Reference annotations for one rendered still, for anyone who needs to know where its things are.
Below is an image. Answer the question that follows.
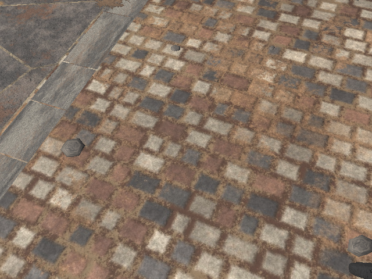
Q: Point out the right robot hand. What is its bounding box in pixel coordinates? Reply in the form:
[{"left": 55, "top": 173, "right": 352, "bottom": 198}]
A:
[{"left": 349, "top": 262, "right": 372, "bottom": 279}]

